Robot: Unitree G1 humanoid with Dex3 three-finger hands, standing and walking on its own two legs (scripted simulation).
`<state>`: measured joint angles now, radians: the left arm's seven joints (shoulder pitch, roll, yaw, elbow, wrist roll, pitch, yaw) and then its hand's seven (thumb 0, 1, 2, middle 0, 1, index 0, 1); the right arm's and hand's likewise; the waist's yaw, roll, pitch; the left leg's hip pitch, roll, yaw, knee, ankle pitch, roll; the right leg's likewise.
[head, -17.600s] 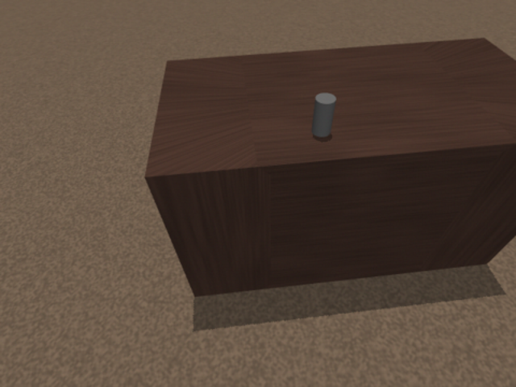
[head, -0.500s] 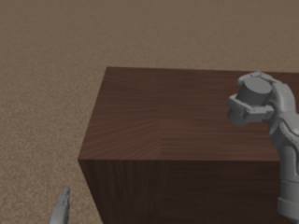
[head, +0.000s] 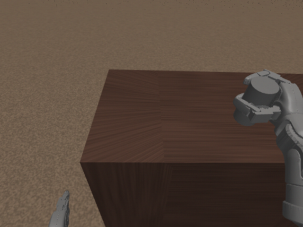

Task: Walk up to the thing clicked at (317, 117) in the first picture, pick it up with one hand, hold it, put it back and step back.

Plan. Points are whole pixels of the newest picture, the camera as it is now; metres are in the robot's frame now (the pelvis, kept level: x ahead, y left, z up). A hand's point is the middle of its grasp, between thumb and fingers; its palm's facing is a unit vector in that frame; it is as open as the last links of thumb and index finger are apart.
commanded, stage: hold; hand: right
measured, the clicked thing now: (253, 102) +0.33 -0.18 +0.23
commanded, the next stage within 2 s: crouch in 0.86 s
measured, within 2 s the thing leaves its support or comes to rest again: neither
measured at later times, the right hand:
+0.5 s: hand (248, 100) +0.33 -0.17 +0.23, palm faces +0.09 +1.00 -0.03, open 7.8 cm
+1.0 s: hand (244, 104) +0.34 -0.17 +0.22, palm faces +0.05 +1.00 -0.01, open 7.8 cm
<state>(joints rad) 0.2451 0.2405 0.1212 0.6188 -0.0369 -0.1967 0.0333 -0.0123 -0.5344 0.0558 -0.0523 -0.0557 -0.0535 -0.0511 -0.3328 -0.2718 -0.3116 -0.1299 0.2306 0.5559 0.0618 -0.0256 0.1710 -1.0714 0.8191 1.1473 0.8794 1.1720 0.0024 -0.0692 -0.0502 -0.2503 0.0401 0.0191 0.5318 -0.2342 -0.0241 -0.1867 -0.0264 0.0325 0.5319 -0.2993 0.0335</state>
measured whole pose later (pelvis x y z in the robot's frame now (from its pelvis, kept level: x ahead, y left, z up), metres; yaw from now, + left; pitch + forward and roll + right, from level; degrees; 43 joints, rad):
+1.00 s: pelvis +0.00 +0.00 +0.00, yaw +0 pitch -3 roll +0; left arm 0.22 0.23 0.11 0.62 -0.04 -0.18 0.02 -0.01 -0.53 0.05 -0.05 -0.06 -0.06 -0.05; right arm -0.33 -0.25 -0.28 -0.11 0.24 0.59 0.08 -0.03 0.18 -1.08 0.82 1.15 0.88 1.17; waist 0.01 -0.08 -0.05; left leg -0.24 0.05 0.02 0.51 -0.23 -0.03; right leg -0.18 -0.02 0.03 0.52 -0.29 0.03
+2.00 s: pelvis +0.00 -0.01 -0.01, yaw +2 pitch +6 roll +0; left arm 0.25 0.22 0.05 0.54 -0.01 -0.18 0.07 -0.01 -0.52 0.05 -0.06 -0.06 -0.07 -0.05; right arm -0.64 -0.37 -0.35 0.85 0.15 -0.13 0.15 -0.03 0.18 -1.10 0.81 1.16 0.88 1.18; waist 0.09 0.00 -0.05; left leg -0.49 0.03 -0.02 0.62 -0.24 -0.03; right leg -0.42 -0.04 0.00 0.64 -0.33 0.03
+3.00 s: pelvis -0.01 -0.01 -0.05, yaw +2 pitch +16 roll +1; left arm 0.33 0.24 0.04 0.24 0.03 -0.13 0.02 -0.01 -0.54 0.06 -0.07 -0.06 -0.06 -0.06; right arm -0.76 -0.43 -0.42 1.08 0.10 -0.34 0.15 -0.03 0.17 -1.10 0.81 1.16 0.88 1.19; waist 0.17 0.02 -0.11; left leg -0.84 0.02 -0.02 0.90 -0.34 -0.04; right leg -0.78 -0.04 0.01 0.96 -0.46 0.02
